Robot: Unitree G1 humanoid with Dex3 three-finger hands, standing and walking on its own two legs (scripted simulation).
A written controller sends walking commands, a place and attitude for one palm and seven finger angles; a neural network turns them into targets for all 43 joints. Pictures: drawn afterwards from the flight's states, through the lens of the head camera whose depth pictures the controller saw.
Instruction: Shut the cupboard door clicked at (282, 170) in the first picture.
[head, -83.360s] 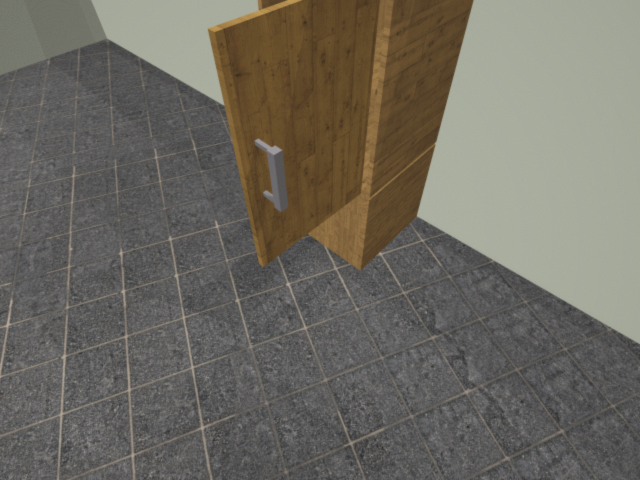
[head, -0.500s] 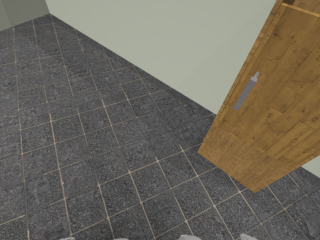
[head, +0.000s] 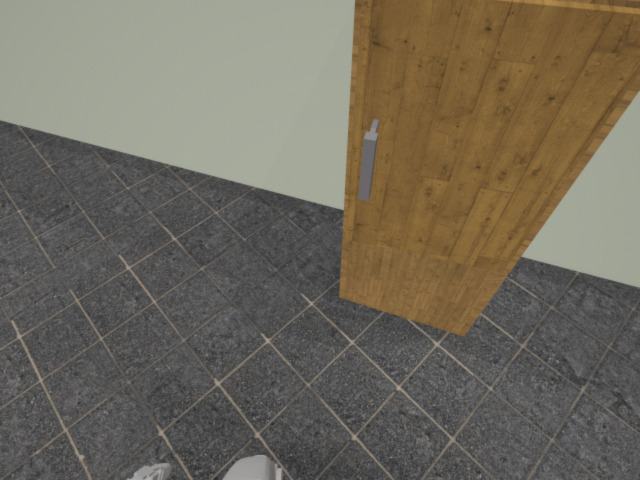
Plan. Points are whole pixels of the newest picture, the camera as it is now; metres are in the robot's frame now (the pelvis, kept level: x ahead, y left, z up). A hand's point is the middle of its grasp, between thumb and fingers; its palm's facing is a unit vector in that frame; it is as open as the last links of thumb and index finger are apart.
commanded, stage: turn to face it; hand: left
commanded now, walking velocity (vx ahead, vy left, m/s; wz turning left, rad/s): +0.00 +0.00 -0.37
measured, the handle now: (369, 161) +0.67 -0.06 -0.04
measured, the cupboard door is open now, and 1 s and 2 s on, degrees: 4 4 4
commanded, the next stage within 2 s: take the last steps up to it in 0.30 s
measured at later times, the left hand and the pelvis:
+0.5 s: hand (199, 473) +0.15 +0.19 -0.16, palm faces -0.18 -0.95 -0.24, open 7.4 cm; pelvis +0.02 +0.00 -0.01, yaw -11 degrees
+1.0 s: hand (247, 412) +0.23 +0.13 -0.17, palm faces -0.28 -0.95 -0.14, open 7.4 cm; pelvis +0.12 -0.03 +0.01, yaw -17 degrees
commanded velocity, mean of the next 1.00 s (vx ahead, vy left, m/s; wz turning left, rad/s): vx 0.12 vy -0.07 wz -0.19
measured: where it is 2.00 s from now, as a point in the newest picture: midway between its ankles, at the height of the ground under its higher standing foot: outside the picture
